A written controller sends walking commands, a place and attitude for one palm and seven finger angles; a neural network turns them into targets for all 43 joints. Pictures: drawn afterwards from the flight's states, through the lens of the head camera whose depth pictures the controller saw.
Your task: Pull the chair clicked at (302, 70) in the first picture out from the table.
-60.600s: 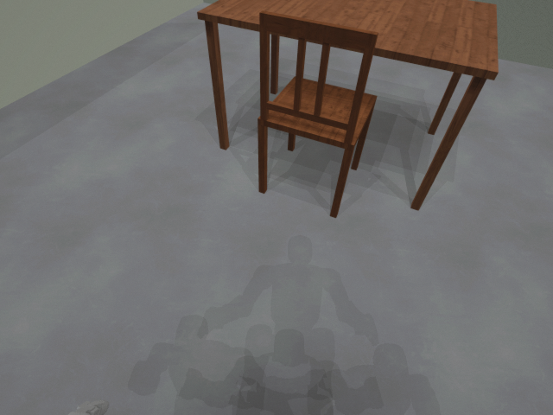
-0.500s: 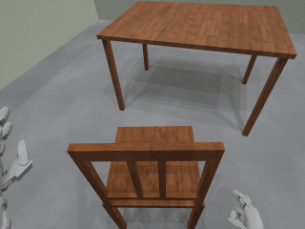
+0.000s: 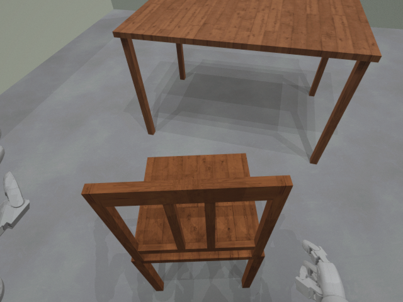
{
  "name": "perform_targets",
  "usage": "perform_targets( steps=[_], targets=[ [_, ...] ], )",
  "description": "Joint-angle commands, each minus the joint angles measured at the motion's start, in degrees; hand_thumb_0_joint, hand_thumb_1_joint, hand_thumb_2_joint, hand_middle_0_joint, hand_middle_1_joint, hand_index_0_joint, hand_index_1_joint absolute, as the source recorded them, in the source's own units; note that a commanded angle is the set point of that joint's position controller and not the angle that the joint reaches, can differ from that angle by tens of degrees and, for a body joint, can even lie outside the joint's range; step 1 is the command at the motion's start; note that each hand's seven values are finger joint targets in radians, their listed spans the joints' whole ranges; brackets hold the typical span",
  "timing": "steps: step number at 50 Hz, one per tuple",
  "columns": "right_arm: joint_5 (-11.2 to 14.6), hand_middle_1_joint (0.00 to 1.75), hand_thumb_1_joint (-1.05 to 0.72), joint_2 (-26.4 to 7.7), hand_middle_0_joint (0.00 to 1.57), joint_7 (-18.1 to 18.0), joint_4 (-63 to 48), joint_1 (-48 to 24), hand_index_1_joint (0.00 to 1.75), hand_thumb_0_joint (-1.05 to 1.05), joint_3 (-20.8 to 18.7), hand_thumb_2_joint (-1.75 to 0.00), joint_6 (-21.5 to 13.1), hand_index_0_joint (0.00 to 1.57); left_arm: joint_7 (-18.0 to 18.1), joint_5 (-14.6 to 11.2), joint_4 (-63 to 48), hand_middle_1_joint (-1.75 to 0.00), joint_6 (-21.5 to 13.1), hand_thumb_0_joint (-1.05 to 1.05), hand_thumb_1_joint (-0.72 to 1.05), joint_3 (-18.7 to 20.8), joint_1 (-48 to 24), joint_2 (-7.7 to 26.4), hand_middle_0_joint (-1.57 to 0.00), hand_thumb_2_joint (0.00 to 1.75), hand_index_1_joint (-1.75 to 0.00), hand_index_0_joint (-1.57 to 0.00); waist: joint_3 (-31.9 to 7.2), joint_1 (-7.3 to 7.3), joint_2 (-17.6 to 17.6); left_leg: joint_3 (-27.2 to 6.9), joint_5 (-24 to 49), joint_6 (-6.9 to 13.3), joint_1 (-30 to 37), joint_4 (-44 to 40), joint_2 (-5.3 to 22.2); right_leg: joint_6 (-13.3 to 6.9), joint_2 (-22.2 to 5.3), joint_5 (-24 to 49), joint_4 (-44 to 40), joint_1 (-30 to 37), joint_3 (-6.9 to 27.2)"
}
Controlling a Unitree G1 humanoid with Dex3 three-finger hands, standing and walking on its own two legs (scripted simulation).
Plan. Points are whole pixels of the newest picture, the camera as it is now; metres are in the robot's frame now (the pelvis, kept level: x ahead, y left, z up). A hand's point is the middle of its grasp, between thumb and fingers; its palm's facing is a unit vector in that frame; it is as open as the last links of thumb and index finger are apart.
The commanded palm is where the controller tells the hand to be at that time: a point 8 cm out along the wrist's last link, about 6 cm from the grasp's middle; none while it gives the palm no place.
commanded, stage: step back with the hand held close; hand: left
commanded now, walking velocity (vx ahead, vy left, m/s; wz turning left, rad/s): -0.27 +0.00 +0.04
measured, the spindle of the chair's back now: (176, 226) +0.30 +0.11 -0.11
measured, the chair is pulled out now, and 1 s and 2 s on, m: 0.64 0.64 0.64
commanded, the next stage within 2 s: stop stepping back and stand still in 1.84 s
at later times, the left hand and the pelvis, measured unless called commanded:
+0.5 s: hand (5, 256) +0.14 +0.27 +0.16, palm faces +0.50 -0.73 -0.47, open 7.4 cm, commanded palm +0.08 +0.30 +0.18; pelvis -0.06 +0.00 -0.01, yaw +0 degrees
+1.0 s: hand out of the picture +0.12 +0.27 +0.16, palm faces +0.50 -0.72 -0.48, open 7.4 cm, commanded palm +0.05 +0.30 +0.18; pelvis -0.08 +0.00 -0.02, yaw +2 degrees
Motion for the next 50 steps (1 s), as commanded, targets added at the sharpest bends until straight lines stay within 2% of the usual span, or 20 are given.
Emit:
perform_targets(
  steps=[1, 4, 5, 9, 10, 12, 15, 21, 24, 27, 29, 30, 34, 38, 39, 42, 44, 46, 49, 50],
  targets=[
    [0.0, 0.3, -0.9, -6.5, 0.2, -0.3, -9.9, -4.8, 0.3, 0.0, -3.4, -0.9, -0.7, 0.2, 0.9, 0.6, -10.6, -0.3, -3.5, 0.0, 0.9, 5.4, 5.3, 9.2, -0.2, 0.9, -0.3, -0.2, -10.3, -1.79, -0.4, -1.7, 20.2, 2.5, -4.8, -4.9, 3.3, -2.1, -4.3, 22.8, 0.5, 9.5, 3.5],
    [0.0, 0.3, -0.9, -5.8, 0.2, -0.3, -11.0, -5.3, 0.3, 0.0, -4.0, -0.9, 0.8, 0.2, 1.5, 1.0, -13.8, -0.3, -3.6, 0.0, 0.9, 7.7, 7.9, 11.5, -0.2, 0.9, -0.3, -0.2, -13.0, -1.85, -3.3, -2.2, 25.2, 2.3, -5.2, -3.2, 4.0, -2.1, -4.7, 27.4, 2.4, 10.2, 3.5],
    [0.3, 0.3, -0.9, -5.8, 0.2, -0.5, -10.9, -5.6, 0.3, 0.0, -4.1, -0.9, 0.9, 0.2, 2.0, 1.0, -15.1, -0.3, -3.8, 0.0, 0.9, 9.0, 7.7, 13.2, -0.2, 0.9, -0.3, -0.2, -13.1, -2.01, -1.2, -2.5, 25.3, 2.3, -5.9, -3.4, 4.1, -2.1, -5.0, 27.7, 3.0, 10.7, 3.5],
    [0.4, 0.3, -0.9, -4.8, 0.2, -1.0, -11.5, -5.0, 0.3, 0.0, -4.1, -0.9, 1.2, 0.2, 2.8, 0.7, -16.7, -0.3, -4.3, 0.0, 0.9, 10.1, 9.1, 13.8, -0.2, 0.9, -0.3, -0.2, -13.4, -2.05, -0.6, -3.1, 24.0, 2.1, -8.8, -2.3, 4.3, -2.0, -4.8, 26.3, 4.6, 9.9, 3.4],
    [0.6, 0.3, -0.9, -4.9, 0.2, -1.3, -10.9, -5.0, 0.3, 0.0, -4.4, -0.9, 1.1, 0.2, 3.2, 0.8, -16.7, -0.3, -4.4, 0.0, 0.9, 11.0, 8.7, 15.2, -0.2, 0.9, -0.3, -0.2, -13.1, -2.13, 1.0, -3.2, 22.4, 2.3, -9.5, -2.5, 4.5, -2.0, -5.1, 25.6, 4.7, 9.9, 3.5],
    [0.5, 0.3, -0.9, -4.8, 0.2, -1.4, -11.2, -4.4, 0.3, 0.0, -4.1, -0.9, 0.9, 0.2, 3.3, 0.6, -16.7, -0.3, -4.5, 0.0, 0.9, 9.6, 9.1, 13.3, -0.2, 0.9, -0.3, -0.2, -12.3, -2.23, 0.8, -3.7, 18.6, 2.3, -11.9, -2.5, 4.4, -1.9, -4.7, 22.7, 4.9, 9.3, 3.5],
    [0.7, 0.3, -0.9, -5.1, 0.2, -1.9, -10.7, -4.1, 0.3, 0.0, -4.2, -0.9, 0.5, 0.2, 3.7, 0.7, -15.9, -0.3, -4.3, 0.0, 0.9, 9.1, 7.6, 13.0, -0.2, 0.9, -0.3, -0.2, -9.6, -2.28, 2.1, -4.1, 8.2, 2.9, -16.8, -4.1, 4.8, -1.5, -4.0, 15.7, 4.8, 8.5, 4.0],
    [0.4, 0.3, -0.9, -5.6, 0.2, -2.2, -10.7, -1.7, 0.3, 0.0, -3.4, -0.9, -0.7, 0.2, 4.0, 1.4, -15.0, -0.3, -4.3, 0.0, 0.9, 6.8, 2.8, 11.7, -0.2, 0.9, -0.3, -0.2, -4.4, -2.19, -0.5, -4.4, -10.7, 3.9, -24.7, -4.1, 3.2, -1.5, -3.6, -4.5, 1.3, 4.1, 7.4],
    [-0.1, 0.3, -0.9, -5.9, 0.2, -1.9, -10.8, -0.9, 0.3, 0.0, -3.3, -0.9, -1.1, 0.2, 4.0, 1.7, -14.6, -0.3, -4.7, 0.0, 0.9, 6.8, 1.0, 12.3, -0.2, 0.9, -0.3, -0.2, -3.6, -2.18, -5.5, -4.2, -12.7, 3.7, -23.0, -0.9, 1.5, -2.0, -4.7, -13.5, -4.0, -1.1, 9.7],
    [-0.2, 0.3, -0.9, -6.2, 0.2, -1.8, -10.9, -0.9, 0.3, 0.0, -3.0, -0.9, -1.5, 0.2, 4.1, 1.8, -16.2, -0.3, -5.1, 0.0, 0.9, 7.1, 0.7, 13.1, -0.2, 0.9, -0.3, -0.2, -4.5, -2.21, -4.0, -4.8, -13.1, 4.0, -21.8, -1.3, 1.7, -2.0, -4.8, -17.3, -5.2, -2.2, 9.5],
    [-0.2, 0.3, -0.9, -6.3, 0.2, -1.6, -11.2, -1.0, 0.3, 0.0, -3.0, -0.9, -1.7, 0.2, 4.1, 1.9, -16.8, -0.3, -5.5, 0.0, 0.9, 7.6, 1.3, 13.1, -0.2, 0.9, -0.3, -0.2, -4.9, -2.11, -2.4, -5.8, -13.1, 4.2, -23.4, -2.9, 2.3, -1.7, -3.9, -16.1, -3.7, -0.5, 8.5],
    [0.0, 0.3, -0.9, -6.2, 0.2, -1.9, -10.8, -1.3, 0.3, 0.0, -3.2, -0.9, -1.8, 0.2, 4.4, 1.9, -16.2, -0.3, -5.5, 0.0, 0.9, 8.7, 2.2, 14.2, -0.2, 0.9, -0.3, -0.2, -5.1, -2.2, -0.9, -6.0, -12.8, 4.4, -24.1, -3.7, 2.9, -1.6, -3.7, -14.3, -3.0, 0.9, 8.1],
    [-0.1, 0.3, -0.9, -6.2, 0.2, -1.3, -11.2, -1.4, 0.3, 0.0, -3.5, -0.9, -2.2, 0.2, 4.3, 1.9, -17.3, -0.3, -6.3, 0.0, 0.9, 9.3, 4.3, 13.6, -0.2, 0.9, -0.3, -0.2, -7.1, -1.96, 0.7, -6.9, -9.0, 4.5, -26.7, -4.2, 3.8, -1.3, -2.9, -5.0, 1.3, 5.1, 6.9],
    [0.0, 0.3, -0.9, -6.3, 0.2, -1.2, -10.8, -1.3, 0.3, 0.0, -4.1, -0.9, -2.8, 0.2, 4.3, 2.4, -16.9, -0.3, -7.3, 0.0, 0.9, 10.2, 4.8, 13.0, -0.2, 0.9, -0.3, -0.2, -6.5, -2.08, 2.7, -8.2, -13.4, 5.4, -35.3, -5.6, 5.6, -1.1, -1.8, -0.3, 7.8, 10.5, 6.3],
    [0.1, 0.3, -0.9, -6.4, 0.2, -1.1, -10.8, -0.9, 0.3, 0.0, -4.3, -0.9, -3.0, 0.2, 4.1, 2.5, -17.3, -0.3, -7.6, 0.0, 0.9, 10.0, 4.5, 12.7, -0.2, 0.9, -0.3, -0.2, -6.5, -2.17, 1.8, -8.2, -13.5, 5.4, -36.3, -5.0, 5.6, -1.2, -1.8, 1.0, 8.6, 11.0, 6.4],
    [-0.1, 0.3, -0.9, -6.1, 0.2, -1.1, -9.8, -0.5, 0.3, 0.0, -4.6, -0.9, -3.4, 0.2, 4.0, 2.2, -17.7, -0.3, -8.1, 0.0, 0.9, 9.8, 3.3, 12.9, -0.2, 0.9, -0.3, -0.2, -6.7, -2.38, -2.2, -6.5, -11.7, 4.5, -32.8, -0.6, 3.4, -2.1, -3.6, 2.1, 6.0, 6.4, 8.9],
    [-0.7, 0.3, -0.9, -6.0, 0.2, -0.9, -8.9, 0.0, 0.3, 0.0, -4.6, -0.9, -3.4, 0.2, 4.0, 2.2, -17.5, -0.3, -8.6, 0.0, 0.9, 10.0, 2.8, 13.5, -0.2, 0.9, -0.3, -0.2, -7.5, -2.55, -6.0, -5.3, -11.6, 3.6, -28.0, 3.5, 1.0, -3.4, -6.0, -1.3, 0.1, 1.3, 11.8],
    [-1.0, 0.3, -0.9, -5.7, 0.2, -0.8, -8.0, 0.1, 0.3, 0.0, -4.6, -0.9, -2.8, 0.2, 4.2, 2.0, -17.2, -0.3, -8.5, 0.0, 0.9, 9.8, 3.6, 13.7, -0.2, 0.9, -0.3, -0.2, -8.5, -2.69, -7.6, -4.4, -10.5, 3.0, -23.2, 5.8, -0.3, -4.5, -7.9, -5.3, -4.4, -2.2, 13.1],
    [-1.3, 0.3, -0.9, -6.0, 0.2, -0.7, -8.2, -0.9, 0.3, 0.0, -4.3, -0.9, -2.3, 0.2, 4.3, 2.2, -18.0, -0.3, -8.9, 0.0, 0.9, 10.5, 4.5, 14.3, -0.2, 0.9, -0.3, -0.2, -9.0, -2.53, -6.2, -5.8, -9.0, 3.4, -21.8, 2.7, 0.7, -4.1, -6.9, -9.0, -4.8, -3.3, 10.7],
    [-1.2, 0.3, -0.9, -6.4, 0.2, -0.9, -8.0, -1.6, 0.3, 0.0, -4.5, -0.9, -2.2, 0.2, 4.6, 2.4, -18.2, -0.3, -9.2, 0.0, 0.9, 11.7, 4.7, 15.5, -0.2, 0.9, -0.3, -0.2, -9.0, -2.5, -3.3, -7.1, -8.9, 3.9, -23.8, 0.0, 2.1, -3.5, -5.6, -8.0, -2.7, -1.2, 9.2]
  ],
)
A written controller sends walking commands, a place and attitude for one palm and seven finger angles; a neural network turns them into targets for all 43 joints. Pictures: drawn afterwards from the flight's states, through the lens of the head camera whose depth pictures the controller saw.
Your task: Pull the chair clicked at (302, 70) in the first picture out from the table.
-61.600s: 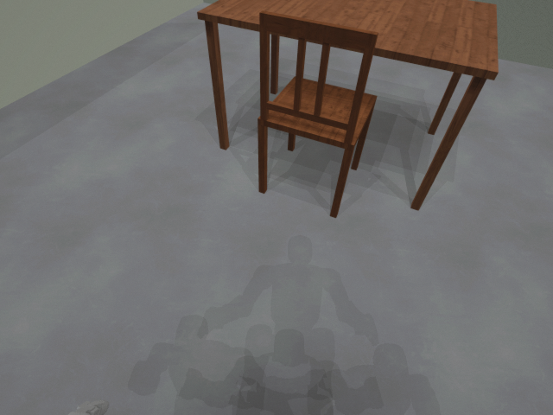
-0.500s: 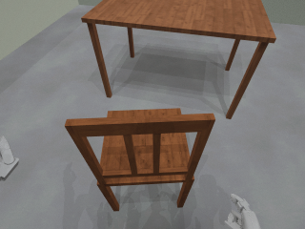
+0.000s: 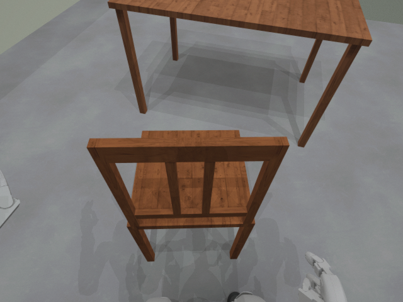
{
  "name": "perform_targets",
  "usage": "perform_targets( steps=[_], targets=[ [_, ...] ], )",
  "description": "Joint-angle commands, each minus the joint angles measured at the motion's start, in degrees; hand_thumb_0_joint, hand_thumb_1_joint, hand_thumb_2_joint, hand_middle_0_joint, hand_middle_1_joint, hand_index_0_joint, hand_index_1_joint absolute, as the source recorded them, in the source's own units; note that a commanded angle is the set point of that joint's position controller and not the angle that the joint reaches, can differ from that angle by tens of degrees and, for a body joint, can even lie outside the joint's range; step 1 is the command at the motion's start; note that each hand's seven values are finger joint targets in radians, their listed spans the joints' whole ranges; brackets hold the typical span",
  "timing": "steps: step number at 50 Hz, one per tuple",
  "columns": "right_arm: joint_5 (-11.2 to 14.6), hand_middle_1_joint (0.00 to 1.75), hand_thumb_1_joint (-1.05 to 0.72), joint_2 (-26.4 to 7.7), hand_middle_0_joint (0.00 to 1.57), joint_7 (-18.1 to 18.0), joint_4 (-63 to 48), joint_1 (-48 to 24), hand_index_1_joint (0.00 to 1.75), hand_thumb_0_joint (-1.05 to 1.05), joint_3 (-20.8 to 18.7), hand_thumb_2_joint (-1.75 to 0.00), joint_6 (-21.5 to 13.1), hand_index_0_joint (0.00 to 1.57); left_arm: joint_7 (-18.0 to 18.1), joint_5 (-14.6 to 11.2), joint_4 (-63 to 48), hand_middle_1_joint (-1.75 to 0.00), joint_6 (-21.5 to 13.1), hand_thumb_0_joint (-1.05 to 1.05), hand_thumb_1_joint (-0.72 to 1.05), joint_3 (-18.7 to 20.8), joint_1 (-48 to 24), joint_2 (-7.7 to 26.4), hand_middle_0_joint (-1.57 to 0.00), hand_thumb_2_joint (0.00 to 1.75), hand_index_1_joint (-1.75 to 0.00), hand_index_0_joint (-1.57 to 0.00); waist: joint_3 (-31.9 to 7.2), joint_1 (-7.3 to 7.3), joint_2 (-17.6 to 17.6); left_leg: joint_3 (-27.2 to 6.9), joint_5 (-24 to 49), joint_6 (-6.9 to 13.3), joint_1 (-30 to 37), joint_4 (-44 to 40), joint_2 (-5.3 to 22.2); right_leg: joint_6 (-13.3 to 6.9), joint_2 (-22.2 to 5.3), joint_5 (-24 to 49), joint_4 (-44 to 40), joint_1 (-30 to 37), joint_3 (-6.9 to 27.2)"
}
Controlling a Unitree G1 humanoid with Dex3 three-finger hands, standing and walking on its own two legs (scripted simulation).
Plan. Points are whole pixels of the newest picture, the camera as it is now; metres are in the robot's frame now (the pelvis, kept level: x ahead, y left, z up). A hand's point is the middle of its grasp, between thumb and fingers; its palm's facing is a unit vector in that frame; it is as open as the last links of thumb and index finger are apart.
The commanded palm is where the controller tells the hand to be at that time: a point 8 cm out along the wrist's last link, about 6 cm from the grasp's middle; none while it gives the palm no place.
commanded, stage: step back with the hand held close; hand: left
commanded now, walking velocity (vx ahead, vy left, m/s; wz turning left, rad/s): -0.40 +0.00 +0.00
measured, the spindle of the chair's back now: (174, 189) +0.39 +0.10 -0.09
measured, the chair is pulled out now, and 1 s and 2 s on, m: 0.64 0.64 0.64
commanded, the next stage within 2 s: stop stepping back and stand still in 0.84 s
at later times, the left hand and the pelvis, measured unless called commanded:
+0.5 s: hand out of the picture +0.18 +0.27 +0.18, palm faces +0.44 -0.71 -0.54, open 7.4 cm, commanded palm +0.10 +0.31 +0.19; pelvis -0.02 +0.00 +0.00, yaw +2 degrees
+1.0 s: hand out of the picture +0.08 +0.24 +0.18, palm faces +0.30 -0.80 -0.51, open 7.4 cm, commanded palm +0.02 +0.28 +0.19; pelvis -0.13 -0.01 +0.01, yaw -2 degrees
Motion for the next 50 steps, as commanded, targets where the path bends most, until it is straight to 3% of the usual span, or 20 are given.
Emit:
perform_targets(
  steps=[1, 4, 9, 15, 18, 20, 22, 23, 26, 30, 32, 33, 34, 36, 40, 41, 43, 45, 47, 50],
  targets=[
    [-0.1, 0.3, -0.9, -7.0, 0.2, -1.0, -9.1, -3.9, 0.3, 0.0, -2.6, -0.9, -2.5, 0.2, 1.6, 0.1, -12.0, -0.3, -4.0, 0.0, 0.9, 9.6, 0.6, 12.6, -0.2, 0.9, -0.3, -0.2, -9.4, -0.19, 4.2, -6.3, -11.3, 3.5, -9.9, -15.1, 5.1, -2.5, -3.4, -12.1, -5.2, 15.1, 6.7],
    [0.7, 0.3, -0.9, -7.1, 0.2, -1.3, -10.4, -4.4, 0.3, 0.0, -2.9, -0.9, -3.7, 0.2, 1.3, 0.8, -12.0, -0.3, -4.9, 0.0, 0.9, 10.5, 0.9, 11.9, -0.2, 0.9, -0.3, -0.2, -9.0, -0.02, 10.5, -9.4, -12.2, 5.8, -23.2, -19.3, 9.9, -0.7, 0.8, 0.4, 8.5, 26.6, 2.5],
    [0.2, 0.3, -0.9, -6.6, 0.2, -1.3, -8.7, -3.4, 0.3, 0.0, -3.5, -0.9, -5.5, 0.2, 0.1, -0.1, -13.8, -0.3, -6.2, 0.0, 0.9, 10.6, -0.1, 11.8, -0.2, 0.9, -0.3, -0.2, -10.6, -0.39, 9.3, -7.5, 2.6, 4.5, -17.6, -12.8, 9.1, -1.9, -0.8, 11.8, 11.1, 23.6, 4.1],
    [-0.6, 0.3, -0.9, -5.8, 0.2, -0.6, -6.0, -1.4, 0.3, 0.0, -4.2, -0.9, -4.2, 0.2, 0.6, -0.7, -11.6, -0.3, -5.7, 0.0, 0.9, 10.8, -1.0, 14.4, -0.2, 0.9, -0.3, -0.2, -11.5, -0.83, -7.5, -1.3, -10.9, 0.0, -3.2, 5.0, -1.7, -8.6, -13.2, -1.9, -13.3, 7.0, 18.7],
    [-0.7, 0.3, -0.9, -5.0, 0.2, -0.1, -6.7, -3.5, 0.3, 0.0, -3.1, -0.9, -2.2, 0.2, 0.8, -0.6, -10.9, -0.3, -5.0, 0.0, 0.9, 10.7, 1.7, 13.8, -0.2, 0.9, -0.3, -0.2, -13.0, -0.6, -9.7, -2.5, -7.4, 0.6, 1.7, 0.7, -0.9, -8.3, -13.0, -6.8, -13.8, 7.2, 13.8],
    [-0.5, 0.3, -0.9, -6.0, 0.2, -0.6, -6.9, -5.8, 0.3, 0.0, -3.1, -0.9, -2.0, 0.2, 0.9, -0.4, -11.5, -0.3, -6.1, 0.0, 0.9, 13.2, 3.2, 15.6, -0.2, 0.9, -0.3, -0.2, -11.3, -0.17, -1.2, -7.1, -4.0, 2.8, -0.4, -12.5, 4.1, -4.2, -6.0, -9.2, -7.0, 7.5, 7.9],
    [-0.3, 0.3, -0.9, -7.0, 0.2, -1.0, -9.0, -6.3, 0.3, 0.0, -3.0, -0.9, -3.6, 0.2, 0.3, 0.1, -13.9, -0.3, -7.4, 0.0, 0.9, 12.3, 3.0, 12.9, -0.2, 0.9, -0.3, -0.2, -9.5, -1.22, 17.2, -14.6, -13.2, 7.8, -17.8, -23.5, 16.1, -0.4, 3.1, -12.4, 14.1, 18.2, 0.3],
    [0.1, 0.3, -0.9, -6.6, 0.2, -1.3, -9.2, -5.3, 0.3, 0.0, -3.2, -0.9, -4.5, 0.2, -0.1, -0.3, -14.0, -0.3, -7.5, 0.0, 0.9, 11.6, 1.9, 12.1, -0.2, 0.9, -0.3, -0.2, -8.8, -1.68, 17.5, -15.2, -15.7, 9.2, -24.3, -25.6, 18.8, 0.0, 4.2, -14.8, 22.4, 21.8, 0.7],
    [0.0, 0.3, -0.9, -6.5, 0.2, -0.8, -6.9, -2.8, 0.3, 0.0, -3.9, -0.9, -6.5, 0.2, -1.0, -1.8, -13.4, -0.3, -7.6, 0.0, 0.9, 9.1, 1.6, 11.2, -0.2, 0.9, -0.3, -0.2, -7.5, -0.32, 11.2, -11.2, 16.4, 8.0, -5.8, -14.5, 16.0, -1.3, 1.5, -17.6, 12.7, 9.0, 1.2],
    [-1.9, 0.3, -0.9, -7.0, 0.2, 0.4, -3.0, -2.2, 0.3, 0.0, -3.1, -0.9, -8.9, 0.2, -2.3, -1.1, -13.6, -0.3, -9.6, 0.0, 0.9, 7.9, -1.2, 12.4, -0.2, 0.9, -0.3, -0.2, -10.1, 0.16, 15.0, -10.8, 35.2, 6.3, 8.3, -8.6, 15.5, -1.7, 0.3, -7.7, -4.6, 10.4, 0.5],
    [-1.9, 0.3, -0.9, -7.1, 0.2, 0.7, -3.4, -2.9, 0.3, 0.0, -2.6, -0.9, -8.9, 0.2, -2.6, -0.7, -14.4, -0.3, -10.3, 0.0, 0.9, 6.9, -4.3, 12.3, -0.2, 0.9, -0.3, -0.2, -12.6, 0.04, 12.3, -7.8, 34.8, 3.9, 9.7, -5.1, 12.9, -1.7, 0.0, 6.2, -9.1, 14.0, 0.2],
    [-1.1, 0.3, -0.9, -7.3, 0.2, 0.7, -4.3, -2.8, 0.3, 0.0, -3.7, -0.9, -8.6, 0.2, -3.0, -1.0, -14.6, -0.3, -10.1, 0.0, 0.9, 7.2, -3.7, 12.8, -0.2, 0.9, -0.3, -0.2, -14.9, 0.2, 2.0, -2.9, 27.4, 1.1, 9.2, -0.1, 7.9, -2.7, -2.4, 16.4, -8.4, 14.3, 3.7],
    [-0.5, 0.3, -0.9, -6.8, 0.2, 0.6, -5.6, -2.9, 0.3, 0.0, -4.1, -0.9, -8.0, 0.2, -3.1, -1.6, -13.6, -0.3, -10.0, 0.0, 0.9, 8.0, -1.8, 14.0, -0.2, 0.9, -0.3, -0.2, -15.4, -0.21, -5.7, 0.3, 14.7, -0.8, 5.4, 4.6, 2.1, -6.3, -9.2, 23.7, -9.6, 13.1, 11.3],
    [-0.2, 0.3, -0.9, -4.8, 0.2, 0.5, -6.4, -4.6, 0.3, 0.0, -3.9, -0.9, -5.6, 0.2, -2.0, -2.5, -9.8, -0.3, -8.2, 0.0, 0.9, 10.2, 3.6, 14.7, -0.2, 0.9, -0.3, -0.2, -14.2, 0.04, -7.1, -2.3, -8.1, -1.3, -2.6, 15.0, -1.3, -12.8, -18.6, 23.5, -13.3, 12.9, 17.3],
    [-0.2, 0.3, -0.9, -3.2, 0.2, -1.2, -7.2, -8.2, 0.3, 0.0, -1.4, -0.9, -2.8, 0.2, -0.8, -1.2, -7.7, -0.3, -7.3, 0.0, 0.9, 12.3, 6.8, 14.5, -0.2, 0.9, -0.3, -0.2, -11.7, -0.69, -6.0, -3.2, -3.9, -0.8, -3.7, -5.8, 0.0, -8.2, -11.1, 29.6, -5.6, 18.9, 6.5],
    [0.0, 0.3, -0.9, -3.2, 0.2, -1.4, -7.1, -5.9, 0.3, 0.0, -1.4, -0.9, -2.5, 0.2, -0.9, -1.7, -9.5, -0.3, -7.6, 0.0, 0.9, 11.9, 7.8, 14.0, -0.2, 0.9, -0.3, -0.2, -13.7, -1.17, -5.3, -2.0, 6.7, -0.5, 0.9, -17.3, 0.6, -5.6, -8.0, 26.3, -1.6, 21.0, 4.0],
    [0.3, 0.3, -0.9, -5.4, 0.2, -1.0, -7.9, -5.3, 0.3, 0.0, -3.4, -0.9, -3.7, 0.2, -1.9, -2.2, -13.7, -0.3, -9.0, 0.0, 0.9, 11.3, 6.8, 14.9, -0.2, 0.9, -0.3, -0.2, -13.7, -0.72, 7.7, -11.6, 38.7, 4.8, 9.0, -19.4, 14.4, -0.8, -0.2, -1.8, 9.3, 10.7, 0.3],
    [-1.1, 0.3, -0.9, -5.7, 0.2, -0.2, -7.9, -4.0, 0.3, 0.0, -3.6, -0.9, -6.6, 0.2, -3.0, -3.9, -14.5, -0.3, -9.3, 0.0, 0.9, 11.0, 9.6, 14.9, -0.2, 0.9, -0.3, -0.2, -16.0, -0.22, 18.3, -15.1, 41.7, 9.9, 8.2, -20.5, 20.8, -0.5, 2.2, -26.4, 25.9, 4.3, 3.7],
    [-1.7, 0.3, -0.9, -6.0, 0.2, -0.2, -5.7, -2.7, 0.3, 0.0, -3.3, -0.9, -7.7, 0.2, -2.4, -3.7, -18.8, -0.3, -9.1, 0.0, 0.9, 8.7, 3.4, 13.4, -0.2, 0.9, -0.3, -0.2, -11.9, -1.53, 14.1, -12.0, 48.1, 9.7, 8.1, -17.0, 19.4, -0.5, 1.9, -24.3, 24.8, 3.1, 5.0],
    [0.7, 0.3, -0.9, -6.6, 0.2, 1.3, -7.3, -1.2, 0.3, 0.0, -4.0, -0.9, -6.4, 0.2, -2.3, -3.2, -18.6, -0.3, -6.0, 0.0, 0.9, 8.6, 7.2, 13.2, -0.2, 0.9, -0.3, -0.2, -14.3, -0.16, 15.0, -6.7, 25.1, 6.2, 12.4, -15.2, 14.1, -0.3, 0.6, -20.1, 9.8, 6.7, 0.3]
  ],
)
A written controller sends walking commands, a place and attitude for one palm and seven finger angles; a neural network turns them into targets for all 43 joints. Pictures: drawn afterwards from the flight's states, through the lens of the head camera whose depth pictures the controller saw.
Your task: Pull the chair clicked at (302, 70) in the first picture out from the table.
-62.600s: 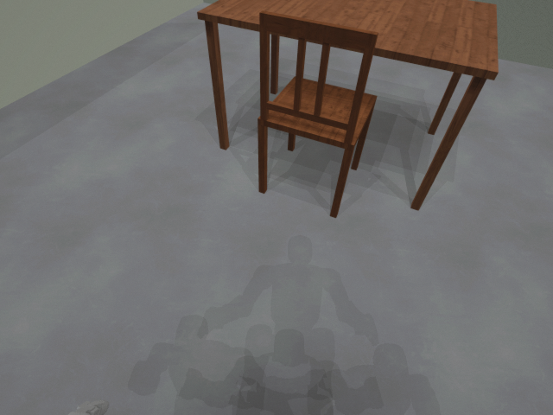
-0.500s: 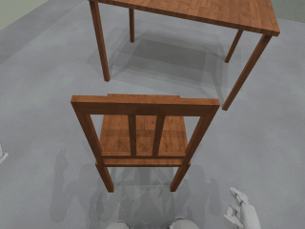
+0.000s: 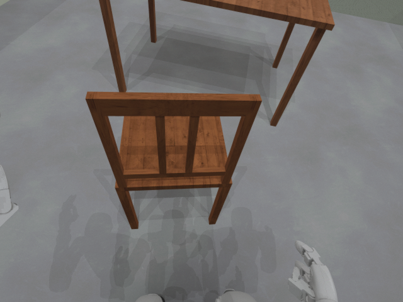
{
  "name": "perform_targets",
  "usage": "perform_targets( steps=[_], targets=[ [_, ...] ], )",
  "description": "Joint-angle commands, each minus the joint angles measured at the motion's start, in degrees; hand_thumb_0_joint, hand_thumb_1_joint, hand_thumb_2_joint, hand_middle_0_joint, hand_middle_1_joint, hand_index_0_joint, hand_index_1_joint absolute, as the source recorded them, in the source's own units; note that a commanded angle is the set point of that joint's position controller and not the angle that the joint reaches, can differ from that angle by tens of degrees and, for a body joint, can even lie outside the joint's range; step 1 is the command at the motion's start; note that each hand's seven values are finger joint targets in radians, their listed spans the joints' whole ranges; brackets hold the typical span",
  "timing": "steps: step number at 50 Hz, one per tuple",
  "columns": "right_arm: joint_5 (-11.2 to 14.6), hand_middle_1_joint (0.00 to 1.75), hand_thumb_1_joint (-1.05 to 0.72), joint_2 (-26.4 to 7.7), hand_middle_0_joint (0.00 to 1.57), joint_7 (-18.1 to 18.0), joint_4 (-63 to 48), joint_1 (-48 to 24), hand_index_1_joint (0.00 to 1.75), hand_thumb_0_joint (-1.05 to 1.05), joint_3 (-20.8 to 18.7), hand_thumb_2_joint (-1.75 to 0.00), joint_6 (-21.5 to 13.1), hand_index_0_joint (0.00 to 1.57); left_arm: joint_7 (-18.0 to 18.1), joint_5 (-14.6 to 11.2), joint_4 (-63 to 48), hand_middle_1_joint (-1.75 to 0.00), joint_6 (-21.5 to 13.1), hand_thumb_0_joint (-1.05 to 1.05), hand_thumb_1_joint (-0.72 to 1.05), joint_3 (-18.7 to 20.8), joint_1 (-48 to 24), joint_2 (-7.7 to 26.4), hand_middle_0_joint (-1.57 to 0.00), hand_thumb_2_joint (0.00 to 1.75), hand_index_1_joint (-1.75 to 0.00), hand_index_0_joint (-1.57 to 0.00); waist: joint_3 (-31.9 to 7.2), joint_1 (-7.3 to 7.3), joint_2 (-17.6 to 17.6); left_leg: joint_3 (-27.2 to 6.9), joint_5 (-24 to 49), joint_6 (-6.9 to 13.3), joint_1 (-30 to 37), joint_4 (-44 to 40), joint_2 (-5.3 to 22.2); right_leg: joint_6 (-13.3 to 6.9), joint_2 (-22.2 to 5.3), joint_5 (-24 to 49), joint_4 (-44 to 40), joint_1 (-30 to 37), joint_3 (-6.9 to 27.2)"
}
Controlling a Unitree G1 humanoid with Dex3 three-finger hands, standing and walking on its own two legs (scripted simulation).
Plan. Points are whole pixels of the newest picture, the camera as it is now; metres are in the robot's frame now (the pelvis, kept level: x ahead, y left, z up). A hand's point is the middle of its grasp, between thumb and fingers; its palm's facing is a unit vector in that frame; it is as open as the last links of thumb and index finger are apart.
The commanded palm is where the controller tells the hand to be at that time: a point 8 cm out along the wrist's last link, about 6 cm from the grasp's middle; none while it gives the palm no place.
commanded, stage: stop stepping back and stand still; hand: left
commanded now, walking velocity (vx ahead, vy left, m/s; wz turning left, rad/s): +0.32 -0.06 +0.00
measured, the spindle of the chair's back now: (161, 146) +0.52 +0.13 -0.10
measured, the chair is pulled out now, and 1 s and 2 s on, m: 0.64 0.64 0.64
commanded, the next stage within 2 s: let the arm hang, fingers relaxed in 0.76 s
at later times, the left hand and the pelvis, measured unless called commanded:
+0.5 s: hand out of the picture +0.10 +0.25 +0.17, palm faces +0.39 -0.80 -0.45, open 7.4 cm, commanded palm +0.04 +0.29 +0.18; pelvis -0.10 -0.01 +0.00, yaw -1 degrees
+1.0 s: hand out of the picture +0.11 +0.24 -0.02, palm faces +0.18 -0.91 -0.37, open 7.4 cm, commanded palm none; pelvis -0.10 +0.00 +0.00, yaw +0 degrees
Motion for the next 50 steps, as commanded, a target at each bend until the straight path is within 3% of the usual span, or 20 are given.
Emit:
perform_targets(
  steps=[1, 3, 5, 8, 10, 12, 15, 17, 19, 22, 26, 28, 32, 36, 39, 42, 43, 44, 48, 50],
  targets=[
    [1.7, 0.3, -0.9, -9.7, 0.2, 0.2, -9.0, 0.1, 0.3, 0.0, -2.7, -0.9, -1.9, 0.2, 1.7, -0.9, -13.9, -0.3, -0.8, 0.0, 0.9, 6.1, 2.4, 7.5, -0.2, 0.9, -0.3, -0.2, -13.2, 0.27, 18.6, -8.4, 3.6, 5.3, 6.6, -7.8, 12.6, 0.3, -3.5, -0.1, -13.4, 9.0, -1.2],
    [1.8, 0.3, -0.9, -10.1, 0.2, -0.5, -8.8, -0.5, 0.3, 0.0, -1.3, -0.9, -1.5, 0.2, 2.2, -0.4, -9.2, -0.3, 0.3, 0.0, 0.9, 6.4, -0.5, 8.0, -0.2, 0.9, -0.3, -0.2, -9.1, 0.03, 17.4, -8.2, -22.8, 3.3, -4.1, -9.9, 9.1, 0.2, -2.4, 5.7, -23.9, 18.9, -3.8],
    [1.6, 0.3, -0.9, -9.6, 0.2, -1.1, -8.4, -0.1, 0.3, 0.0, -1.0, -0.9, -0.7, 0.2, 2.4, 0.5, -4.6, -0.3, 0.6, 0.0, 0.9, 7.5, -2.1, 10.0, -0.2, 0.9, -0.3, -0.2, -7.9, -0.1, 11.2, -3.7, -28.2, 1.1, -5.9, -5.8, 3.4, -1.7, -3.7, 4.2, -29.6, 20.2, -2.9],
    [1.6, 0.3, -0.9, -10.2, 0.2, -1.4, -8.4, 0.8, 0.3, 0.0, -2.3, -0.9, 1.0, 0.2, 1.9, 0.7, -2.0, -0.3, 2.4, 0.0, 0.9, 3.9, -5.7, 8.1, -0.2, 0.9, -0.3, -0.2, -4.4, -0.55, -9.0, 0.8, -18.1, -1.1, 4.7, 25.5, -4.4, -8.8, -16.8, -22.3, -42.5, -8.1, 17.8],
    [1.6, 0.3, -0.9, -10.2, 0.2, -0.5, -7.3, 1.0, 0.3, 0.0, -1.3, -0.9, 2.2, 0.2, 1.7, 0.9, -3.8, -0.3, 3.1, 0.0, 0.9, 2.1, -9.0, 7.2, -0.2, 0.9, -0.3, -0.2, -4.5, -1.88, -6.1, -1.0, -14.5, 0.3, 5.5, 33.4, -3.6, -9.9, -19.9, -16.3, -40.7, -11.5, 14.3],
    [1.4, 0.3, -0.9, -8.9, 0.2, -1.2, -8.5, -1.4, 0.3, 0.0, -0.3, -0.9, 2.0, 0.2, 2.2, 1.6, -2.8, -0.3, 2.7, 0.0, 0.9, 2.2, -10.2, 7.2, -0.2, 0.9, -0.3, -0.2, -4.1, -0.98, -5.7, 0.7, -15.4, 1.3, 6.0, 18.6, -2.1, -7.0, -15.8, -13.6, -38.3, -6.9, 6.7],
    [1.6, 0.3, -0.9, -9.6, 0.2, -2.6, -8.4, -0.2, 0.3, 0.0, -0.9, -0.9, -0.2, 0.2, 3.1, 2.0, -3.5, -0.3, 1.6, 0.0, 0.9, 2.4, -10.5, 7.3, -0.2, 0.9, -0.3, -0.2, -2.6, -0.4, -1.7, 1.2, -15.8, 2.4, 6.1, -6.6, -2.4, -5.2, -12.2, -10.2, -32.3, 4.0, 4.3],
    [1.7, 0.3, -0.9, -11.0, 0.2, -2.5, -9.5, 0.1, 0.3, 0.0, -1.7, -0.9, -1.9, 0.2, 3.2, 2.2, -9.1, -0.3, 0.3, 0.0, 0.9, 2.5, -10.6, 7.1, -0.2, 0.9, -0.3, -0.2, -3.2, 0.2, 14.8, -11.2, -14.1, 5.7, 5.9, -19.4, 5.8, -2.4, -4.3, 0.0, -14.6, 7.8, 0.1],
    [1.5, 0.3, -0.9, -9.0, 0.2, -1.9, -9.3, -1.7, 0.3, 0.0, -1.1, -0.9, -1.8, 0.2, 2.3, 2.8, -5.0, -0.3, 1.0, 0.0, 0.9, 4.0, -6.4, 7.8, -0.2, 0.9, -0.3, -0.2, -3.6, -0.35, 28.3, -23.5, -37.0, 9.4, -6.3, -25.4, 13.1, -0.7, -1.9, -1.4, 5.2, 7.9, -2.0],
    [2.3, 0.3, -0.9, -8.7, 0.2, -0.8, -8.8, -1.0, 0.3, 0.0, -1.6, -0.9, -1.9, 0.2, 1.9, 2.4, -4.3, -0.3, 0.2, 0.0, 0.9, 3.2, -4.4, 6.1, -0.2, 0.9, -0.3, -0.2, -0.6, 1.12, 12.4, -14.7, -23.8, 8.8, -8.9, -17.9, 10.2, -0.9, -3.2, 0.8, -4.0, 10.4, -2.5],
    [1.7, 0.3, -0.9, -9.6, 0.2, -1.3, -8.0, 0.9, 0.3, 0.0, -1.2, -0.9, -1.3, 0.2, 1.3, 1.7, -3.0, -0.3, 0.3, 0.0, 0.9, 3.1, -3.6, 6.0, -0.2, 0.9, -0.3, -0.2, -5.0, -0.08, 13.0, -10.0, -24.3, 4.5, -7.9, -12.6, 5.9, -2.0, -2.3, 5.0, -27.2, 23.0, -5.4],
    [1.1, 0.3, -0.9, -9.9, 0.2, -1.7, -7.2, 1.0, 0.3, 0.0, -1.4, -0.9, -1.1, 0.2, 1.3, 1.4, -1.4, -0.3, 0.1, 0.0, 0.9, 4.0, -7.6, 7.4, -0.2, 0.9, -0.3, -0.2, -4.6, -0.75, 9.9, -7.7, -25.8, 3.3, -8.1, -7.9, 3.0, -4.9, -5.1, 3.2, -30.7, 21.6, 0.0],
    [1.6, 0.3, -0.9, -9.6, 0.2, -1.7, -7.1, 1.8, 0.3, 0.0, -1.9, -0.9, -0.1, 0.2, 1.7, 1.0, -1.4, -0.3, 1.9, 0.0, 0.9, 1.2, -8.5, 5.6, -0.2, 0.9, -0.3, -0.2, -5.0, -1.4, -7.1, -2.2, -14.4, 2.3, 0.7, 9.4, -2.1, -10.1, -15.2, -9.9, -38.7, 8.5, 16.9],
    [1.6, 0.3, -0.9, -9.7, 0.2, -1.9, -7.6, -1.1, 0.3, 0.0, -0.9, -0.9, -0.7, 0.2, 2.2, 1.0, -6.8, -0.3, 1.1, 0.0, 0.9, 0.9, -10.3, 5.7, -0.2, 0.9, -0.3, -0.2, -5.1, -0.88, 6.3, -7.9, -10.7, 3.4, 7.3, -10.2, 2.1, -4.7, -7.9, 3.2, -27.8, 10.2, 4.1],
    [1.9, 0.3, -0.9, -8.7, 0.2, -2.4, -9.1, -2.5, 0.3, 0.0, -0.4, -0.9, -1.2, 0.2, 2.1, 2.0, -7.8, -0.3, 1.5, 0.0, 0.9, 2.8, -9.0, 6.8, -0.2, 0.9, -0.3, -0.2, -2.8, 0.02, 19.2, -18.8, -28.3, 5.4, -2.8, -22.2, 9.8, -1.6, -2.7, 4.0, -18.9, 16.2, -1.2],
    [1.7, 0.3, -0.9, -8.1, 0.2, -2.6, -8.7, -0.9, 0.3, 0.0, -0.4, -0.9, -1.8, 0.2, 2.0, 1.5, -5.4, -0.3, 1.4, 0.0, 0.9, 4.3, -5.1, 7.6, -0.2, 0.9, -0.3, -0.2, -4.1, 0.33, 10.5, -12.9, -11.9, 4.0, -0.4, -14.4, 6.1, -1.9, -4.5, 13.2, -28.1, 20.0, 0.4],
    [0.4, 0.3, -0.9, -13.3, 0.2, 2.9, 3.7, 1.7, 0.3, 0.0, -1.9, -0.9, 0.7, 0.2, -6.0, 7.0, 39.3, -0.3, 12.6, 0.0, 0.9, -19.7, -7.4, -9.8, -0.2, 0.9, -0.3, -0.2, -3.8, -0.89, 4.4, -9.2, 11.4, 3.7, -0.5, -0.3, 2.6, -2.4, -6.7, 28.0, -17.9, 10.9, -1.2],
    [1.3, 0.3, -0.9, -7.5, 0.2, 2.9, 3.4, 5.3, 0.3, 0.0, -1.2, -0.9, 4.3, 0.2, -7.0, 5.4, 41.3, -0.3, 16.6, 0.0, 0.9, -20.6, -7.1, -13.4, -0.2, 0.9, -0.3, -0.2, -9.5, 0.04, 3.5, -6.6, 16.2, 2.4, 4.4, -0.6, 2.0, -2.4, -7.2, 25.5, -20.0, 10.9, -0.4],
    [-0.4, 0.3, -0.9, -9.0, 0.2, 2.5, 3.1, 4.9, 0.3, 0.0, -0.2, -0.9, 7.1, 0.2, -6.6, 5.1, 51.5, -0.3, 17.2, 0.0, 0.9, -23.5, -13.9, -12.1, -0.2, 0.9, -0.3, -0.2, -10.8, 0.82, -6.0, -10.0, 15.9, 3.8, 4.3, -0.3, 2.4, -3.9, -7.7, 23.1, -20.9, 14.3, 1.1],
    [-0.5, 0.3, -0.9, -9.1, 0.2, 2.3, 4.5, 4.3, 0.3, 0.0, 0.0, -0.9, 8.2, 0.2, -6.3, 4.9, 58.3, -0.3, 17.5, 0.0, 0.9, -24.3, -16.7, -11.1, -0.2, 0.9, -0.3, -0.2, -9.0, 0.85, -5.2, -9.5, 16.0, 3.6, 5.1, -1.1, 1.4, -4.9, -8.4, 24.1, -21.5, 14.9, 1.6]
  ],
)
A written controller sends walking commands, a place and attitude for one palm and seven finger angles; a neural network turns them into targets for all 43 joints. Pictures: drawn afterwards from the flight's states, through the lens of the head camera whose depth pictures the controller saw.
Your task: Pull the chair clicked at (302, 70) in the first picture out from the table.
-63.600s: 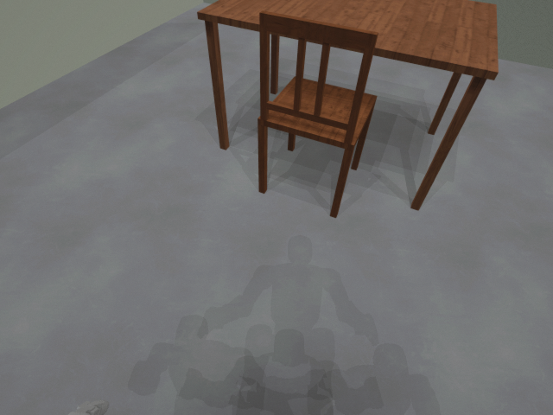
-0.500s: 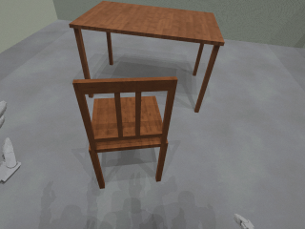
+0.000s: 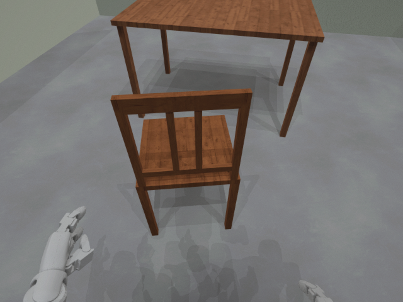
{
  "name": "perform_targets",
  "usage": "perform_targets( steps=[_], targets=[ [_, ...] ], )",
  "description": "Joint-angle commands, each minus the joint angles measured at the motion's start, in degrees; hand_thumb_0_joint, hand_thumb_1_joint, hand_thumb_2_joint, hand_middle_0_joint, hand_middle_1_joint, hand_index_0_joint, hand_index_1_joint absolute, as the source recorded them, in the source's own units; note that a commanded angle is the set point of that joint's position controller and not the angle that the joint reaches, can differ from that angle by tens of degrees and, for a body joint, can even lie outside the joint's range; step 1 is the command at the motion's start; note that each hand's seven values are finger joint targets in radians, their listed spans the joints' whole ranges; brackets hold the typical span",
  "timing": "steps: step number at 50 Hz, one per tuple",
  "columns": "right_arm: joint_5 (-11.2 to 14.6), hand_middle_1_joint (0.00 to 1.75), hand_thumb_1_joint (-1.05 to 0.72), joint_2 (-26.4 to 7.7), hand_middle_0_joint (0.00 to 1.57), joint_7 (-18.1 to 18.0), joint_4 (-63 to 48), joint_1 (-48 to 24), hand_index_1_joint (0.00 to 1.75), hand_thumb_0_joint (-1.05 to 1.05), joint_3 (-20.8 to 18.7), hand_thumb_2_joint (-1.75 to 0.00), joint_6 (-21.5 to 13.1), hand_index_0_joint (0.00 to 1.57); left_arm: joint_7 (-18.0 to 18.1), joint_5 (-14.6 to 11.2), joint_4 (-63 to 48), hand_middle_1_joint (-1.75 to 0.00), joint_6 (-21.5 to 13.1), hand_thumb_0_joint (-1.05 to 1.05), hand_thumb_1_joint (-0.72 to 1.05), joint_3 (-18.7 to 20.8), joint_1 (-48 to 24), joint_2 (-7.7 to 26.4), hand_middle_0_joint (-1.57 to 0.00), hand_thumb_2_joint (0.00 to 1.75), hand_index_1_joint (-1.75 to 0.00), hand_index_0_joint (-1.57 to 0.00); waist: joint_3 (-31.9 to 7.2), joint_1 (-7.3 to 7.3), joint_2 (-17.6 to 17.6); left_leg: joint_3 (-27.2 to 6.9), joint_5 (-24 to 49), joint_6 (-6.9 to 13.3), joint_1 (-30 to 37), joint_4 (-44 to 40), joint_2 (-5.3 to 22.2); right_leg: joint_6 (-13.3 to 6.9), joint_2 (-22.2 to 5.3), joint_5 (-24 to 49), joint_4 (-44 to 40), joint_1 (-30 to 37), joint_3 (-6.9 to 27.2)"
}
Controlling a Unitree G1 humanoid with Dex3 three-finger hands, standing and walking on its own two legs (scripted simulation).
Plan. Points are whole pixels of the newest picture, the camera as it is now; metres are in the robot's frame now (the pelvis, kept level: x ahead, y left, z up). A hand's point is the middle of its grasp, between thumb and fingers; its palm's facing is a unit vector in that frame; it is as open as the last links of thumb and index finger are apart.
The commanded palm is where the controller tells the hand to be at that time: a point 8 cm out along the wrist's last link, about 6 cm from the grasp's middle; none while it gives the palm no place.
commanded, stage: let the arm hang, fingers relaxed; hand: left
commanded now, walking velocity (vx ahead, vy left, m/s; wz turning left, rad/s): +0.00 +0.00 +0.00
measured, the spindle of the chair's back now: (173, 142) +0.62 +0.13 -0.10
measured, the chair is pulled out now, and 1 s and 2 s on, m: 0.64 0.64 0.64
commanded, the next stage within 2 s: look to check the result in 0.96 s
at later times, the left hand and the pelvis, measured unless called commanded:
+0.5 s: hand out of the picture -0.05 +0.17 -0.16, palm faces +0.01 -0.97 -0.23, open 7.3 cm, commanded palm none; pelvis -0.01 -0.02 +0.01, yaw +0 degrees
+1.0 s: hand out of the picture -0.02 +0.11 -0.17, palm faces +0.03 -0.99 -0.15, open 7.3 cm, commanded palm none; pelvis -0.01 -0.04 +0.01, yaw +0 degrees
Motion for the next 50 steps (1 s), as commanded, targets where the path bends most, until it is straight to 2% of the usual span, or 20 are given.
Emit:
perform_targets(
  steps=[1, 4, 5, 7, 8, 9, 12, 14, 16, 24, 26, 28, 30, 32, 38, 41, 45, 46, 49, 50],
  targets=[
    [-0.6, 0.3, -0.9, -6.1, 0.2, -0.7, -2.1, 2.3, 0.3, 0.0, -1.4, -0.9, 0.8, 0.2, -1.0, -0.1, 13.4, -0.3, 1.2, 0.0, 0.9, -6.1, 2.9, 0.9, -0.2, 0.9, -0.3, -0.2, -2.0, 0.55, -7.6, -9.2, 19.8, 0.6, 4.6, -5.0, 6.7, -4.7, -4.7, 14.3, -3.9, 4.1, 5.8],
    [-0.3, 0.3, -0.9, -5.8, 0.2, -0.9, 1.8, 2.4, 0.3, 0.0, -0.5, -0.9, 1.3, 0.2, -0.8, -0.5, 23.8, -0.3, 1.4, 0.0, 0.9, -7.4, 3.4, 1.7, -0.2, 0.9, -0.3, -0.2, 0.0, 1.03, 2.0, -9.3, 15.7, 0.6, 6.0, -8.8, 7.1, -3.2, -3.4, 8.8, -6.5, 4.7, 5.3],
    [0.0, 0.3, -0.9, -5.9, 0.2, -1.0, 2.8, 3.0, 0.3, 0.0, -0.3, -0.9, 1.6, 0.2, -0.8, -0.7, 26.6, -0.3, 1.4, 0.0, 0.9, -7.9, 3.6, 2.5, -0.2, 0.9, -0.3, -0.2, 1.4, 0.93, 3.7, -9.4, 12.8, 0.6, 5.0, -9.9, 7.2, -3.1, -3.0, 7.3, -7.5, 5.3, 4.8],
    [-0.2, 0.3, -0.9, -4.6, 0.2, -1.3, 4.9, 4.2, 0.3, 0.0, -0.4, -0.9, 1.8, 0.2, -0.6, -0.6, 31.1, -0.3, 1.1, 0.0, 0.9, -7.6, 5.3, 0.8, -0.2, 0.9, -0.3, -0.2, 1.0, 0.76, 6.2, -8.6, 6.8, 0.3, 6.1, -10.5, 7.1, -3.7, -3.4, 6.2, -9.1, 5.1, 5.2],
    [-0.4, 0.3, -0.9, -3.6, 0.2, -1.4, 5.4, 5.4, 0.3, 0.0, -0.6, -0.9, 1.9, 0.2, -0.5, -0.5, 31.8, -0.3, 1.1, 0.0, 0.9, -7.1, 6.1, -0.5, -0.2, 0.9, -0.3, -0.2, 0.0, 0.7, 9.5, -8.8, 4.4, 0.4, 6.1, -11.1, 7.1, -3.9, -3.3, 5.5, -9.3, 5.6, 4.5],
    [-0.4, 0.3, -0.9, -2.7, 0.2, -1.5, 6.1, 6.1, 0.3, 0.0, -0.9, -0.9, 2.1, 0.2, -0.5, -0.6, 33.1, -0.3, 1.1, 0.0, 0.9, -7.3, 6.0, -0.5, -0.2, 0.9, -0.3, -0.2, 0.3, 0.6, 9.5, -9.1, 2.9, 0.4, 5.7, -11.7, 7.1, -4.0, -3.0, 5.2, -9.4, 5.8, 4.2],
    [-0.1, 0.3, -0.9, -2.9, 0.2, -1.6, 7.8, 7.8, 0.3, 0.0, -0.8, -0.9, 2.3, 0.2, -0.8, -0.8, 36.4, -0.3, 0.9, 0.0, 0.9, -8.3, 6.1, -0.4, -0.2, 0.9, -0.3, -0.2, 1.9, 0.56, 3.7, -9.5, 1.2, 0.7, 5.4, -11.9, 7.4, -4.0, -3.3, 5.0, -10.9, 5.0, 4.3],
    [0.0, 0.3, -0.9, -3.0, 0.2, -1.7, 9.1, 9.1, 0.3, 0.0, -0.7, -0.9, 2.4, 0.2, -0.9, -1.0, 38.4, -0.3, 0.9, 0.0, 0.9, -8.8, 6.1, -0.5, -0.2, 0.9, -0.3, -0.2, 3.0, 0.35, 1.5, -9.4, 0.8, 0.6, 5.3, -12.2, 7.5, -4.1, -3.6, 4.2, -11.1, 4.2, 4.2],
    [0.1, 0.3, -0.9, -3.1, 0.2, -1.7, 10.1, 9.9, 0.3, 0.0, -0.6, -0.9, 2.6, 0.2, -0.8, -1.1, 40.1, -0.3, 1.0, 0.0, 0.9, -9.1, 6.8, -0.4, -0.2, 0.9, -0.3, -0.2, 4.9, 0.34, 0.9, -9.3, -0.7, 0.7, 4.5, -12.6, 7.5, -4.4, -3.6, 2.9, -11.5, 3.5, 4.5],
    [0.3, 0.3, -0.9, -1.7, 0.2, -1.9, 14.1, 13.2, 0.3, 0.0, 0.0, -0.9, 2.6, 0.2, -0.5, -1.3, 44.5, -0.3, 0.8, 0.0, 0.9, -10.0, 9.2, -1.5, -0.2, 0.9, -0.3, -0.2, 7.0, 0.23, -3.3, -8.1, -1.5, 0.6, 4.4, -11.6, 7.0, -4.8, -3.9, 0.4, -12.0, 0.9, 5.5],
    [0.3, 0.3, -0.9, -1.2, 0.2, -1.9, 14.7, 13.5, 0.3, 0.0, 0.0, -0.9, 2.8, 0.2, -0.3, -1.4, 45.1, -0.3, 0.8, 0.0, 0.9, -10.1, 10.0, -1.7, -0.2, 0.9, -0.3, -0.2, 7.9, 0.35, -2.0, -7.7, -2.3, 0.6, 3.9, -11.4, 6.7, -5.0, -4.1, -0.8, -12.3, 0.2, 5.9],
    [0.2, 0.3, -0.9, -0.6, 0.2, -1.9, 15.2, 14.1, 0.3, 0.0, 0.1, -0.9, 2.7, 0.2, -0.2, -1.3, 45.2, -0.3, 0.7, 0.0, 0.9, -9.9, 10.2, -2.1, -0.2, 0.9, -0.3, -0.2, 7.6, 0.35, -2.7, -7.6, -2.2, 0.6, 3.6, -11.3, 6.7, -5.0, -4.0, -0.9, -12.0, 0.4, 6.0],
    [0.2, 0.3, -0.9, -0.1, 0.2, -2.0, 15.6, 14.2, 0.3, 0.0, 0.1, -0.9, 2.8, 0.2, -0.2, -1.3, 45.5, -0.3, 0.8, 0.0, 0.9, -9.9, 10.3, -2.6, -0.2, 0.9, -0.3, -0.2, 9.4, 0.45, -2.9, -7.6, -3.4, 0.6, 3.2, -11.5, 6.6, -5.1, -3.7, -2.2, -12.1, -1.1, 5.7],
    [0.1, 0.3, -0.9, 0.5, 0.2, -2.1, 16.1, 14.6, 0.3, 0.0, 0.1, -0.9, 2.7, 0.2, -0.1, -1.3, 45.6, -0.3, 0.8, 0.0, 0.9, -9.8, 10.7, -3.2, -0.2, 0.9, -0.3, -0.2, 8.6, 0.47, -1.5, -7.8, -3.4, 0.7, 3.1, -11.6, 6.7, -5.2, -3.7, -1.8, -11.6, -0.8, 6.0],
    [0.1, 0.3, -0.9, 2.1, 0.2, -2.3, 16.1, 14.8, 0.3, 0.0, 0.0, -0.9, 2.5, 0.2, 0.1, -1.2, 45.3, -0.3, 0.6, 0.0, 0.9, -9.4, 10.7, -4.6, -0.2, 0.9, -0.3, -0.2, 8.5, 0.51, -0.6, -7.3, -2.0, 0.5, 2.9, -11.1, 6.8, -5.3, -3.6, 0.1, -11.3, -0.5, 6.1],
    [0.1, 0.3, -0.9, 2.7, 0.2, -2.4, 16.4, 15.1, 0.3, 0.0, 0.1, -0.9, 2.4, 0.2, 0.1, -1.3, 45.3, -0.3, 0.5, 0.0, 0.9, -9.4, 10.1, -5.0, -0.2, 0.9, -0.3, -0.2, 9.0, 0.5, -2.0, -7.0, 0.0, 0.5, 3.1, -10.3, 6.7, -5.4, -3.7, 1.3, -11.5, -0.5, 5.9],
    [0.1, 0.3, -0.9, 3.2, 0.2, -2.6, 16.3, 15.5, 0.3, 0.0, 0.0, -0.9, 2.6, 0.2, 0.1, -1.3, 45.2, -0.3, 0.5, 0.0, 0.9, -9.3, 9.9, -5.3, -0.2, 0.9, -0.3, -0.2, 9.6, 0.45, -1.4, -6.4, -0.7, 0.3, 2.7, -9.7, 6.4, -5.6, -3.8, 0.1, -12.4, -0.6, 6.0],
    [0.1, 0.3, -0.9, 3.1, 0.2, -2.6, 16.4, 15.4, 0.3, 0.0, -0.1, -0.9, 2.6, 0.2, 0.1, -1.3, 45.1, -0.3, 0.5, 0.0, 0.9, -9.3, 10.1, -5.3, -0.2, 0.9, -0.3, -0.2, 9.2, 0.32, -0.3, -6.4, -0.1, 0.2, 3.1, -9.4, 6.4, -5.7, -3.9, 0.6, -12.3, -0.6, 6.4],
    [0.1, 0.3, -0.9, 3.1, 0.2, -2.6, 16.1, 15.6, 0.3, 0.0, -0.1, -0.9, 2.6, 0.2, 0.1, -1.4, 45.0, -0.3, 0.4, 0.0, 0.9, -9.2, 9.9, -5.3, -0.2, 0.9, -0.3, -0.2, 7.4, 0.26, -1.2, -6.4, 0.7, 0.1, 3.9, -8.8, 6.5, -5.7, -4.0, 1.3, -12.2, 0.1, 6.5],
    [0.1, 0.3, -0.9, 3.3, 0.2, -2.6, 16.2, 15.6, 0.3, 0.0, -0.1, -0.9, 2.7, 0.2, 0.1, -1.3, 45.0, -0.3, 0.4, 0.0, 0.9, -9.2, 9.4, -5.3, -0.2, 0.9, -0.3, -0.2, 8.5, 0.22, -1.2, -6.5, 0.4, 0.1, 3.4, -9.0, 6.3, -5.8, -3.8, 0.8, -12.4, -0.2, 6.2]
  ],
)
